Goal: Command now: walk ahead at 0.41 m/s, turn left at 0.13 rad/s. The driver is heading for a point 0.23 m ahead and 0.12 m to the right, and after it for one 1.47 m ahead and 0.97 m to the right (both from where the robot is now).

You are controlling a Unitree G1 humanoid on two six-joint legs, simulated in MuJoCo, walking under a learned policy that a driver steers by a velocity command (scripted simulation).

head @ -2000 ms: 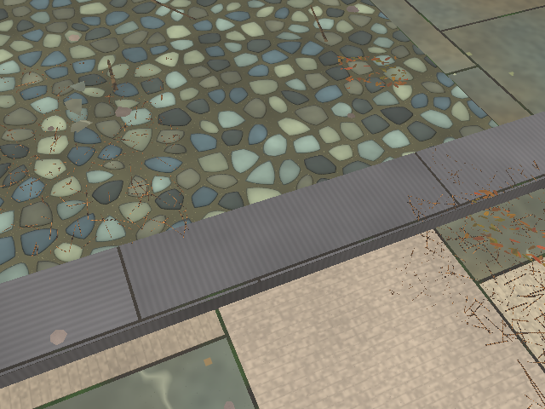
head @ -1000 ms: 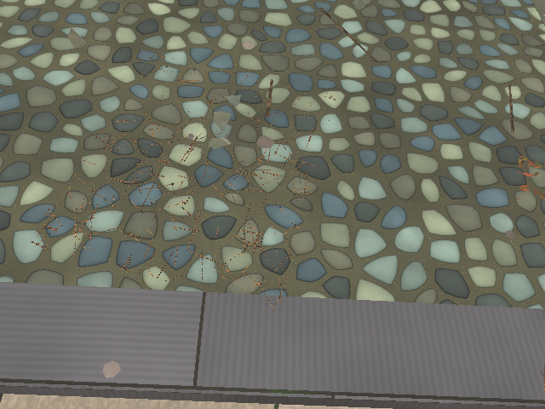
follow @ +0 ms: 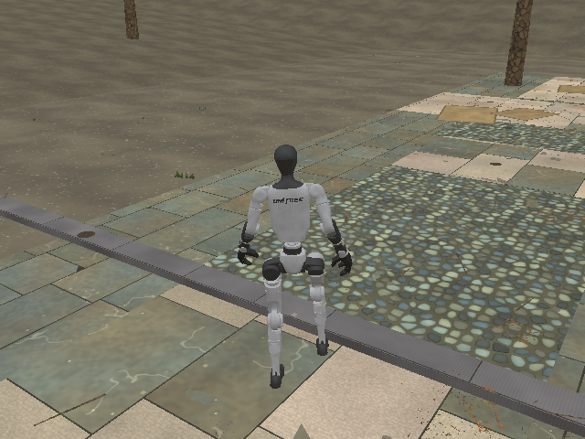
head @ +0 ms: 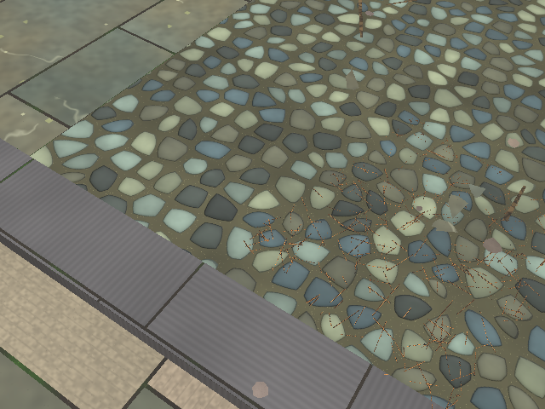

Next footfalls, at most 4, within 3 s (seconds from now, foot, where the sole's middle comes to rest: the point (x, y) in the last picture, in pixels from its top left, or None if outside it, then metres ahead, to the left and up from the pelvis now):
0.20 right None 0.24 -0.12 -0.79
0.60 left None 0.34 0.10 -0.79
1.06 right None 0.20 -0.11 -0.79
1.58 left None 0.35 0.06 -0.79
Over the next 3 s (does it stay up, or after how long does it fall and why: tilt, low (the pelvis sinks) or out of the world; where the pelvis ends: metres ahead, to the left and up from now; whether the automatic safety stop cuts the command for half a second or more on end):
stays up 0.23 -0.02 -0.01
